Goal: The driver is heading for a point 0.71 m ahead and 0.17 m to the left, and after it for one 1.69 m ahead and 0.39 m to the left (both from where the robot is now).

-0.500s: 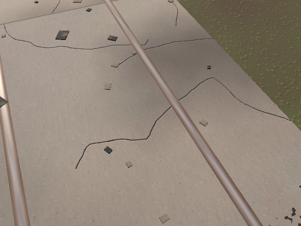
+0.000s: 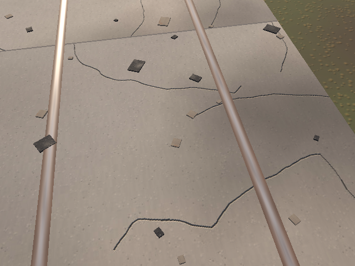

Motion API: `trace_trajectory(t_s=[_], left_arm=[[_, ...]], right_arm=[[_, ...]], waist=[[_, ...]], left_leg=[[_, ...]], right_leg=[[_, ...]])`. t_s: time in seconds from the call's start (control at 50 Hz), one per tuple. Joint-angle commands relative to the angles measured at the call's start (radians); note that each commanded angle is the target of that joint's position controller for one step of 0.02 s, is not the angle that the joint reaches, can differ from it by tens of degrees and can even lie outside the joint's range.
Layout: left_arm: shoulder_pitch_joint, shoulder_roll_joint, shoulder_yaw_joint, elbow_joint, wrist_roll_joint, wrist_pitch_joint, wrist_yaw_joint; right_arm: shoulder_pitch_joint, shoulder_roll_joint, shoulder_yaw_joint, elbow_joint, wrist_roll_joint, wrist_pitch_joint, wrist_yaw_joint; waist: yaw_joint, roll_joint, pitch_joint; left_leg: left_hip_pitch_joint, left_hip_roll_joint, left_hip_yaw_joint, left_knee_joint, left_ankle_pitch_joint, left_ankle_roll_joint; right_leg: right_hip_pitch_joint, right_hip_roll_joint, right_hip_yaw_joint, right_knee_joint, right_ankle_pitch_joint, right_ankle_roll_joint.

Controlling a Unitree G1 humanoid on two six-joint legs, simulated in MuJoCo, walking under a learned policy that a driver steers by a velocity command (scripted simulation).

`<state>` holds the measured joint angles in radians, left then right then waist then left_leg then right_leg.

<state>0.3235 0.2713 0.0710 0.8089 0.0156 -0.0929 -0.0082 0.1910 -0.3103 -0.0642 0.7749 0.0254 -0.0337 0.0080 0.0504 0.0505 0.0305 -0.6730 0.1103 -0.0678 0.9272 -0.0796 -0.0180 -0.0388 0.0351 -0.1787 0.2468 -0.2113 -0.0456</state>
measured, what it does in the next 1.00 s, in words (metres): walks ahead, turning left: left foot, then right foot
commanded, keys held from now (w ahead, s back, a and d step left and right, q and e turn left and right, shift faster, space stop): w+q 0.64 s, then w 0.34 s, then w+e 0.02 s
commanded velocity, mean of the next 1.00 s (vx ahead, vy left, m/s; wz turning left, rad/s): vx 0.50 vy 0.00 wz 0.46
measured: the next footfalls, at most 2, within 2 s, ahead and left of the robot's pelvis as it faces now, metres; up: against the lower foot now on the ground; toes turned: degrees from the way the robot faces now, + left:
left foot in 0.22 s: +0.29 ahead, +0.15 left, +0.00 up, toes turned +11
right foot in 0.70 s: +0.61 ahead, +0.03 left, +0.00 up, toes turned +28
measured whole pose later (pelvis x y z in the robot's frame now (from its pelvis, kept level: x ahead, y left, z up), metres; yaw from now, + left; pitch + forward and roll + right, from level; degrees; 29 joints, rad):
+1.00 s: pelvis +0.55 +0.11 +0.00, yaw +28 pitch +1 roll -1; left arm 0.36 0.26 0.05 0.85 -0.01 -0.09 -0.02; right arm 0.18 -0.29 -0.05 0.68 0.01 -0.05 0.00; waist 0.07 0.05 0.02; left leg -0.61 0.08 -0.05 0.86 -0.19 0.00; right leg -0.11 0.05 -0.02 0.27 -0.19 -0.05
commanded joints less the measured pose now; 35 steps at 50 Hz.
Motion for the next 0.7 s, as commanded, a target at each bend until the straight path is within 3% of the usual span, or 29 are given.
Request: trace_trajectory(t_s=[0.02,0.1,0.14,0.18,0.2,0.22,0.24,0.26,0.28,0.3,0.32,0.34,0.36,0.42,0.52,0.56,0.62,0.66,0.68,0.7], left_arm=[[-0.079,0.149,0.034,-0.064,-0.005,-0.016,0.013],[-0.015,0.180,0.046,-0.025,-0.025,0.010,0.018],[-0.012,0.198,0.051,-0.017,-0.034,0.027,0.020],[-0.027,0.228,0.059,-0.021,-0.040,0.043,0.028],[-0.040,0.236,0.060,-0.025,-0.044,0.053,0.031],[-0.050,0.222,0.052,-0.031,-0.046,0.054,0.034],[-0.011,0.143,0.026,-0.060,-0.015,0.044,0.035],[0.021,0.059,-0.007,-0.106,-0.008,0.010,0.024],[-0.088,0.154,0.012,-0.122,-0.041,-0.024,0.008],[-0.144,0.161,0.012,-0.144,-0.064,-0.042,0.002],[-0.145,0.146,0.009,-0.137,-0.046,-0.049,0.009],[-0.138,0.159,0.018,-0.124,-0.021,-0.045,0.015],[-0.118,0.160,0.021,-0.119,-0.013,-0.033,0.012],[-0.121,0.125,0.014,-0.123,0.001,-0.005,0.013],[-0.310,0.076,-0.009,-0.172,-0.007,-0.006,0.005],[-0.362,0.085,-0.009,-0.187,-0.018,-0.013,-0.004],[-0.374,0.122,0.003,-0.196,-0.025,-0.026,-0.016],[-0.320,0.144,0.014,-0.183,-0.027,-0.036,-0.020],[-0.251,0.150,0.021,-0.162,-0.024,-0.041,-0.018],[-0.155,0.177,0.035,-0.139,-0.011,-0.046,-0.013]], right_arm=[[-0.048,-0.010,0.008,-0.072,-0.004,-0.010,0.020],[-0.161,-0.014,0.012,-0.134,-0.003,-0.009,0.044],[-0.173,-0.028,0.005,-0.159,-0.003,-0.007,0.054],[-0.109,-0.064,-0.016,-0.163,-0.003,0.000,0.057],[-0.003,-0.099,-0.037,-0.142,-0.001,0.004,0.053],[0.161,-0.155,-0.071,-0.101,0.001,0.009,0.039],[0.261,-0.256,-0.103,-0.078,0.004,0.020,0.016],[0.198,-0.302,-0.099,-0.119,0.002,0.005,0.020],[0.199,-0.207,-0.071,-0.129,-0.003,-0.012,0.029],[0.174,-0.166,-0.059,-0.124,-0.009,-0.024,0.030],[0.112,-0.143,-0.052,-0.126,-0.006,-0.031,0.030],[0.060,-0.104,-0.040,-0.138,-0.010,-0.034,0.025],[0.033,-0.095,-0.035,-0.155,-0.021,-0.034,0.020],[0.043,-0.122,-0.042,-0.150,-0.017,-0.039,0.003],[0.107,-0.148,-0.049,-0.124,-0.007,-0.025,-0.022],[0.141,-0.155,-0.052,-0.109,-0.003,-0.020,-0.024],[0.165,-0.141,-0.051,-0.096,0.001,-0.012,-0.028],[0.152,-0.137,-0.052,-0.096,-0.004,-0.007,-0.030],[0.144,-0.120,-0.046,-0.096,-0.006,-0.005,-0.030],[0.154,-0.076,-0.031,-0.097,-0.012,-0.006,-0.026]], waist=[[-0.014,-0.086,0.051],[0.023,-0.073,0.086],[0.009,-0.088,0.072],[-0.043,-0.127,-0.001],[-0.107,-0.129,-0.063],[-0.195,-0.104,-0.147],[-0.197,0.072,-0.225],[-0.105,0.213,-0.345],[-0.172,0.071,-0.339],[-0.157,0.038,-0.212],[-0.104,-0.047,-0.126],[-0.072,-0.039,-0.094],[-0.046,-0.015,-0.082],[-0.032,-0.020,-0.064],[-0.102,0.023,-0.021],[-0.125,0.032,-0.017],[-0.118,0.048,-0.021],[-0.085,0.080,-0.029],[-0.049,0.086,-0.048],[-0.007,0.066,-0.119]], left_leg=[[0.024,0.015,0.021,-0.147,0.132,0.010],[-0.021,0.000,0.071,-0.266,0.089,0.049],[0.004,-0.030,0.110,-0.294,0.012,0.078],[0.133,-0.101,0.171,-0.286,-0.091,0.119],[0.272,-0.145,0.192,-0.302,-0.114,0.146],[0.526,-0.180,0.173,-0.367,-0.060,0.186],[0.833,0.001,-0.146,-0.401,-0.083,0.273],[1.044,0.209,-0.723,-0.572,-0.258,0.457],[1.035,0.215,-0.715,-0.649,-0.289,0.415],[0.919,0.183,-0.566,-0.650,-0.234,0.374],[0.771,0.133,-0.450,-0.649,-0.126,0.337],[0.669,0.098,-0.368,-0.658,-0.022,0.316],[0.598,0.077,-0.335,-0.678,0.044,0.313],[0.488,0.045,-0.253,-0.708,0.180,0.323],[0.414,-0.032,-0.178,-0.695,0.047,0.249],[0.418,-0.019,-0.212,-0.680,-0.010,0.237],[0.500,0.016,-0.301,-0.599,-0.057,0.222],[0.540,0.040,-0.342,-0.540,-0.030,0.206],[0.540,0.024,-0.334,-0.491,0.013,0.190],[0.519,-0.028,-0.290,-0.358,0.068,0.160]], right_leg=[[-0.057,-0.279,0.062,-0.143,0.282,-0.132],[0.080,-0.319,0.015,-0.103,0.334,-0.115],[0.140,-0.330,-0.011,-0.033,0.503,-0.096],[0.169,-0.325,-0.037,0.125,0.838,-0.072],[0.144,-0.308,-0.052,0.284,0.930,-0.055],[0.025,-0.268,-0.072,0.512,0.852,-0.018],[-0.296,-0.186,-0.073,0.852,0.343,0.038],[-0.629,0.027,0.124,1.146,-0.376,0.082],[-0.733,-0.029,0.285,1.174,-0.343,0.058],[-0.761,-0.070,0.274,1.120,-0.261,0.033],[-0.721,-0.114,0.270,1.018,-0.189,0.028],[-0.657,-0.144,0.272,0.933,-0.143,0.035],[-0.599,-0.155,0.275,0.903,-0.110,0.044],[-0.559,-0.142,0.245,0.783,-0.045,0.094],[-0.496,-0.074,0.228,0.404,0.256,0.127],[-0.455,-0.050,0.232,0.331,0.305,0.124],[-0.437,-0.044,0.270,0.257,0.252,0.098],[-0.389,-0.047,0.264,0.245,0.170,0.067],[-0.304,-0.044,0.240,0.211,0.170,0.043],[-0.143,-0.075,0.253,0.200,0.162,0.005]])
